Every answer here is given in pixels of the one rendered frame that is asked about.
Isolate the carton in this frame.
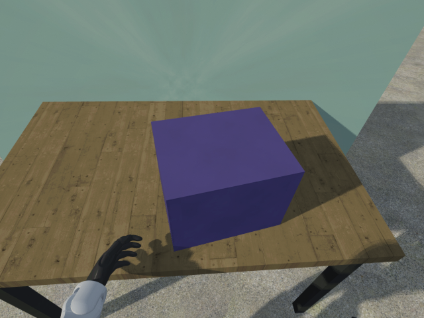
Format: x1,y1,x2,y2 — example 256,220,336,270
151,107,305,252

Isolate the left robot hand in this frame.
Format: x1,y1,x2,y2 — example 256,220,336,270
86,235,142,286

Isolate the robot left forearm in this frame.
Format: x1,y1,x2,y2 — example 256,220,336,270
60,280,107,318

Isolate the table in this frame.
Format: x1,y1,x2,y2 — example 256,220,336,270
0,100,405,318

